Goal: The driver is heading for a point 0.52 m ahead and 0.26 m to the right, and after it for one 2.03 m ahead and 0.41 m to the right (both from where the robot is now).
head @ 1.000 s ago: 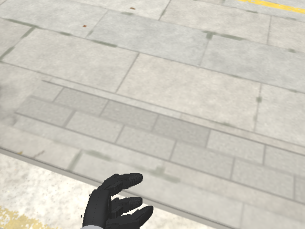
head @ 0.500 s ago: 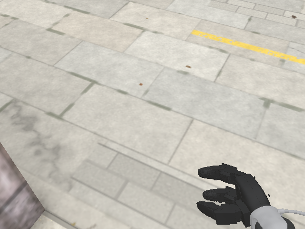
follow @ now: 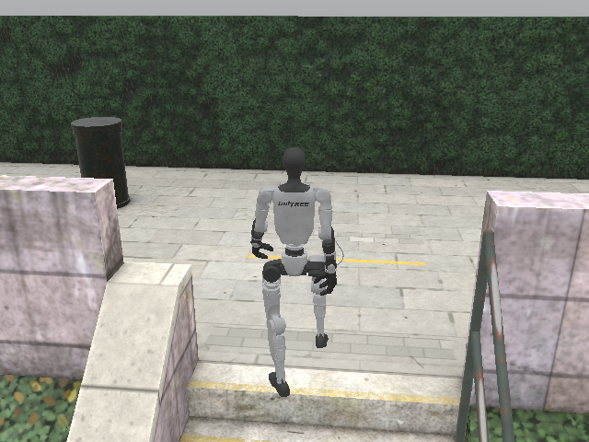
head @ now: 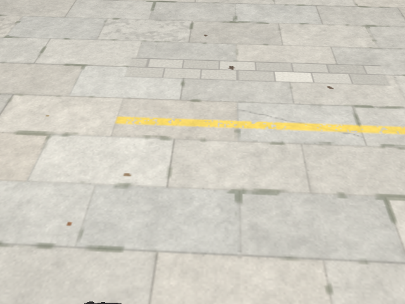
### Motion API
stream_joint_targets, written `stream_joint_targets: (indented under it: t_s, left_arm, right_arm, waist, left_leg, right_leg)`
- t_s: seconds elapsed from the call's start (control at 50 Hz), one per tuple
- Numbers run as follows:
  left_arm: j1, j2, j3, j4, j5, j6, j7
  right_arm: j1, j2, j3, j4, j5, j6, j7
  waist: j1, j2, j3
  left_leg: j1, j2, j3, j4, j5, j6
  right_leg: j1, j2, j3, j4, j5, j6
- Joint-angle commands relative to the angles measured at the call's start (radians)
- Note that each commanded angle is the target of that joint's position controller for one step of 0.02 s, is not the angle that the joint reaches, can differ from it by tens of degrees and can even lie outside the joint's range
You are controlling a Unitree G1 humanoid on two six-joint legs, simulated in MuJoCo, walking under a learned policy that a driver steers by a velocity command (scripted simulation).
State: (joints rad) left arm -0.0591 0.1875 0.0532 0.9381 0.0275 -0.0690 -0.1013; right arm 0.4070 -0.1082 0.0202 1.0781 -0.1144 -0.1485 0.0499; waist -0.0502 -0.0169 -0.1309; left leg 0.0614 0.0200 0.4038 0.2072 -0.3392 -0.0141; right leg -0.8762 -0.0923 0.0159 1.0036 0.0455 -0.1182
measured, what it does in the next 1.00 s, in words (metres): walks ahead, turning right: right foot, then left foot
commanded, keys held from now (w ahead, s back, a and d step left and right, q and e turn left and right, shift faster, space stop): w+e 0.94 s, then w+q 0.06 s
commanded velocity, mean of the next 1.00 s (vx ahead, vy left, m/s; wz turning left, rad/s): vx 0.50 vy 0.00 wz -0.58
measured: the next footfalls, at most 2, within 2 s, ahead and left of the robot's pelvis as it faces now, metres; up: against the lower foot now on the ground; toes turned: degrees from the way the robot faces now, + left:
right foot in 0.14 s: +0.22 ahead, -0.14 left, +0.00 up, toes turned -6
left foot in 0.58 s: +0.57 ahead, -0.02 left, +0.00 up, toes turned -26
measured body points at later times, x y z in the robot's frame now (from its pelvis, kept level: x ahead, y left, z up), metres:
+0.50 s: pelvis +0.30 -0.07 +0.00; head +0.32 -0.08 +0.45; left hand +0.32 +0.16 -0.14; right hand +0.49 -0.34 -0.06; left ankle +0.51 +0.03 -0.69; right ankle +0.18 -0.14 -0.73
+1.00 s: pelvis +0.53 -0.16 +0.00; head +0.55 -0.18 +0.45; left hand +0.87 -0.14 -0.06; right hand +0.36 -0.39 -0.13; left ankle +0.54 +0.00 -0.73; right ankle +0.56 -0.36 -0.69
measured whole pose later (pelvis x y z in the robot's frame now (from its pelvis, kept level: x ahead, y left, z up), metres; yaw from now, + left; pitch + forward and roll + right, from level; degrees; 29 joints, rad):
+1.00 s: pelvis +0.53 -0.16 +0.00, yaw -37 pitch +3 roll +2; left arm 0.04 0.24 0.06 0.59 -0.02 -0.02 -0.02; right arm 0.34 -0.28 -0.08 0.92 0.01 -0.08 -0.02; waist -0.11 -0.03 -0.01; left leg -0.07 0.05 0.19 0.32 -0.30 -0.03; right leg -0.66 -0.09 0.01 0.76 -0.12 -0.04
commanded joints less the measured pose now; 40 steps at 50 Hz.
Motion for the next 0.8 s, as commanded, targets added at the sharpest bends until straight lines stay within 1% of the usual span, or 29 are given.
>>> stream_joint_targets:
  t_s: [0.02, 0.06, 0.1, 0.12, 0.14, 0.16, 0.18, 0.2, 0.22, 0.24, 0.28, 0.3, 0.34, 0.36, 0.38, 0.4, 0.42, 0.48, 0.54, 0.56, 0.58, 0.6, 0.62, 0.64, 0.66, 0.68, 0.72, 0.74, 0.8]
  left_arm:
    - [-0.127, 0.017, 0.003, -0.072, 0.009, 0.007, -0.004]
    - [-0.083, 0.025, 0.011, -0.065, 0.009, 0.004, 0.009]
    - [-0.026, 0.052, 0.022, -0.061, 0.000, -0.008, 0.029]
    - [0.022, 0.069, 0.029, -0.054, -0.014, -0.021, 0.037]
    - [0.118, 0.114, 0.049, -0.031, -0.019, -0.036, 0.056]
    - [0.309, 0.157, 0.065, -0.004, -0.002, -0.032, 0.092]
    - [0.528, 0.198, 0.063, 0.060, 0.011, -0.026, 0.114]
    - [0.679, 0.190, 0.073, 0.131, 0.011, -0.023, 0.105]
    - [0.632, 0.212, 0.095, 0.138, 0.011, -0.037, 0.109]
    - [0.548, 0.161, 0.082, 0.131, -0.001, -0.044, 0.108]
    - [0.381, 0.029, 0.028, 0.098, -0.014, -0.051, 0.081]
    - [0.322, 0.000, 0.014, 0.065, -0.012, -0.049, 0.066]
    - [0.312, 0.000, 0.006, 0.035, -0.006, -0.065, 0.058]
    - [0.278, 0.084, 0.008, -0.020, -0.060, -0.049, 0.088]
    - [0.283, 0.115, 0.011, -0.035, -0.060, -0.038, 0.108]
    - [0.323, 0.128, 0.015, -0.048, -0.050, -0.029, 0.123]
    - [0.363, 0.145, 0.023, -0.059, -0.038, -0.019, 0.132]
    - [0.462, 0.146, 0.033, -0.061, -0.052, -0.009, 0.139]
    - [0.460, 0.124, 0.040, -0.088, -0.067, 0.002, 0.142]
    - [0.439, 0.121, 0.042, -0.107, -0.058, 0.005, 0.143]
    - [0.397, 0.098, 0.037, -0.143, -0.047, 0.000, 0.138]
    - [0.434, 0.039, 0.025, -0.171, -0.032, -0.007, 0.134]
    - [0.561, 0.031, 0.011, -0.201, -0.055, -0.017, 0.126]
    - [0.548, 0.092, 0.019, -0.183, -0.075, -0.015, 0.127]
    - [0.426, 0.126, 0.027, -0.210, -0.070, -0.008, 0.124]
    - [0.339, 0.126, 0.032, -0.237, -0.060, -0.002, 0.124]
    - [0.309, 0.108, 0.041, -0.274, -0.054, 0.013, 0.121]
    - [0.325, 0.091, 0.040, -0.286, -0.057, 0.025, 0.119]
    - [0.263, 0.083, 0.031, -0.345, -0.050, 0.039, 0.116]
  right_arm:
    - [0.035, -0.139, -0.030, -0.020, 0.023, -0.016, -0.006]
    - [0.032, -0.152, -0.040, -0.021, 0.035, -0.007, -0.020]
    - [0.017, -0.197, -0.063, -0.035, 0.034, 0.014, -0.038]
    - [0.000, -0.207, -0.068, -0.042, 0.036, 0.026, -0.043]
    - [0.022, -0.199, -0.063, -0.040, 0.019, 0.030, -0.044]
    - [0.075, -0.134, -0.044, -0.056, -0.013, 0.021, -0.040]
    - [0.066, -0.096, -0.022, -0.107, -0.006, 0.012, -0.022]
    - [-0.076, -0.166, -0.044, -0.143, 0.036, 0.023, 0.005]
    - [-0.199, -0.144, -0.046, -0.181, 0.054, 0.023, 0.011]
    - [-0.230, -0.153, -0.049, -0.193, 0.041, 0.020, -0.001]
    - [-0.207, -0.053, -0.027, -0.188, 0.018, 0.018, -0.026]
    - [-0.212, -0.055, -0.031, -0.199, 0.022, 0.023, -0.032]
    - [-0.236, -0.087, -0.042, -0.217, 0.034, 0.035, -0.046]
    - [-0.353, -0.200, -0.071, -0.324, 0.165, 0.008, -0.082]
    - [-0.407, -0.195, -0.065, -0.341, 0.162, -0.004, -0.091]
    - [-0.443, -0.163, -0.052, -0.348, 0.131, -0.011, -0.091]
    - [-0.460, -0.135, -0.045, -0.342, 0.115, -0.009, -0.088]
    - [-0.524, -0.162, -0.060, -0.363, 0.144, 0.009, -0.076]
    - [-0.481, -0.222, -0.088, -0.358, 0.142, 0.012, -0.080]
    - [-0.393, -0.252, -0.104, -0.330, 0.133, 0.005, -0.082]
    - [-0.230, -0.290, -0.117, -0.298, 0.117, -0.004, -0.081]
    - [-0.067, -0.352, -0.133, -0.279, 0.102, 0.004, -0.091]
    - [-0.055, -0.384, -0.138, -0.273, 0.096, 0.011, -0.086]
    - [-0.128, -0.284, -0.120, -0.304, 0.110, 0.021, -0.096]
    - [-0.180, -0.217, -0.105, -0.316, 0.112, 0.034, -0.103]
    - [-0.223, -0.212, -0.099, -0.314, 0.105, 0.043, -0.099]
    - [-0.268, -0.187, -0.090, -0.290, 0.088, 0.042, -0.080]
    - [-0.273, -0.180, -0.090, -0.284, 0.094, 0.041, -0.071]
    - [-0.239, -0.232, -0.106, -0.259, 0.104, 0.036, -0.069]
  waist:
    - [0.034, 0.084, 0.152]
    - [0.063, 0.115, 0.130]
    - [0.092, 0.124, 0.118]
    - [0.119, 0.121, 0.097]
    - [0.131, 0.147, 0.036]
    - [0.141, 0.073, -0.147]
    - [0.176, -0.105, -0.268]
    - [0.246, -0.084, -0.225]
    - [0.257, -0.069, -0.043]
    - [0.211, -0.043, 0.000]
    - [0.066, 0.033, 0.039]
    - [0.029, 0.036, 0.059]
    - [0.014, 0.030, 0.041]
    - [-0.021, 0.096, 0.168]
    - [-0.013, 0.092, 0.181]
    - [0.012, 0.071, 0.174]
    - [0.039, 0.025, 0.152]
    - [0.077, -0.065, 0.110]
    - [0.039, -0.075, 0.071]
    - [-0.007, -0.076, 0.029]
    - [-0.079, -0.056, -0.074]
    - [-0.100, 0.096, -0.223]
    - [-0.030, 0.443, -0.293]
    - [-0.035, 0.344, -0.211]
    - [-0.052, 0.197, -0.093]
    - [-0.032, 0.092, -0.019]
    - [0.027, 0.082, 0.080]
    - [0.047, 0.100, 0.095]
    - [0.048, 0.075, 0.110]
  left_leg:
    - [0.116, 0.289, -0.071, -0.043, 0.890, 0.154]
    - [0.192, 0.305, -0.058, 0.018, 1.043, 0.153]
    - [0.271, 0.320, -0.065, 0.123, 1.176, 0.149]
    - [0.248, 0.301, -0.050, 0.206, 1.232, 0.147]
    - [0.094, 0.269, -0.057, 0.330, 1.231, 0.121]
    - [-0.228, 0.227, -0.082, 0.584, 0.971, 0.042]
    - [-0.629, 0.064, -0.144, 0.861, 0.093, -0.061]
    - [-0.810, -0.037, -0.332, 1.079, -0.170, -0.038]
    - [-0.953, -0.012, -0.442, 1.212, -0.117, 0.004]
    - [-0.925, 0.033, -0.495, 1.246, -0.042, 0.038]
    - [-0.747, 0.083, -0.533, 1.209, 0.077, 0.090]
    - [-0.708, 0.080, -0.514, 1.202, 0.052, 0.094]
    - [-0.760, 0.079, -0.481, 1.156, 0.018, 0.067]
    - [-0.793, 0.103, -0.477, 1.044, 0.006, 0.014]
    - [-0.806, 0.116, -0.473, 0.888, 0.054, -0.011]
    - [-0.732, 0.095, -0.442, 0.726, 0.147, -0.025]
    - [-0.623, 0.051, -0.413, 0.587, 0.224, -0.033]
    - [-0.482, -0.020, -0.428, 0.389, 0.385, -0.057]
    - [-0.409, -0.034, -0.465, 0.265, 0.312, -0.029]
    - [-0.314, -0.032, -0.458, 0.235, 0.271, 0.001]
    - [-0.082, 0.059, -0.517, 0.283, 0.258, 0.057]
    - [0.219, 0.258, -0.752, 0.291, 0.221, 0.141]
    - [0.361, 0.447, -1.226, 0.143, 0.087, 0.298]
    - [0.292, 0.440, -1.244, 0.117, -0.079, 0.298]
    - [0.143, 0.390, -1.036, 0.111, -0.074, 0.253]
    - [-0.018, 0.333, -0.885, 0.093, 0.014, 0.217]
    - [-0.229, 0.254, -0.707, 0.040, 0.141, 0.187]
    - [-0.282, 0.242, -0.649, 0.016, 0.183, 0.187]
    - [-0.283, 0.261, -0.550, -0.027, 0.308, 0.216]
  right_leg:
    - [-0.037, 0.021, -0.059, -0.162, -0.130, 0.007]
    - [0.045, 0.060, -0.073, -0.221, -0.230, 0.019]
    - [0.114, 0.117, -0.088, -0.349, -0.292, 0.028]
    - [0.230, 0.162, -0.119, -0.472, -0.174, 0.005]
    - [0.496, 0.205, -0.114, -0.448, -0.057, -0.030]
    - [0.961, 0.145, 0.007, -0.278, 0.168, -0.152]
    - [1.389, -0.019, 0.368, -0.413, 0.201, -0.289]
    - [1.438, -0.102, 0.544, -0.599, 0.214, -0.275]
    - [1.312, -0.089, 0.472, -0.643, 0.191, -0.220]
    - [1.130, -0.081, 0.419, -0.657, 0.143, -0.209]
    - [0.745, -0.059, 0.362, -0.686, 0.145, -0.209]
    - [0.619, -0.059, 0.356, -0.714, 0.164, -0.227]
    - [0.570, -0.044, 0.335, -0.735, 0.153, -0.229]
    - [0.456, -0.075, 0.430, -0.796, 0.013, -0.210]
    - [0.440, -0.073, 0.417, -0.804, -0.023, -0.186]
    - [0.403, -0.022, 0.359, -0.801, -0.036, -0.156]
    - [0.370, 0.035, 0.303, -0.790, -0.048, -0.133]
    - [0.441, 0.046, 0.334, -0.761, -0.133, -0.110]
    - [0.615, 0.040, 0.395, -0.607, -0.085, -0.065]
    - [0.641, 0.075, 0.374, -0.488, 0.023, -0.040]
    - [0.550, 0.111, 0.329, -0.280, 0.036, -0.007]
    - [0.354, 0.193, 0.214, 0.003, -0.222, 0.047]
    - [0.101, 0.220, 0.158, 0.260, -0.616, 0.076]
    - [-0.001, 0.132, 0.156, 0.430, -0.542, 0.087]
    - [-0.020, 0.092, 0.119, 0.481, -0.441, 0.087]
    - [0.023, 0.059, 0.087, 0.464, -0.376, 0.078]
    - [0.109, 0.012, 0.096, 0.373, -0.340, 0.067]
    - [0.140, 0.002, 0.085, 0.337, -0.350, 0.068]
    - [0.114, -0.019, 0.076, 0.178, -0.286, 0.087]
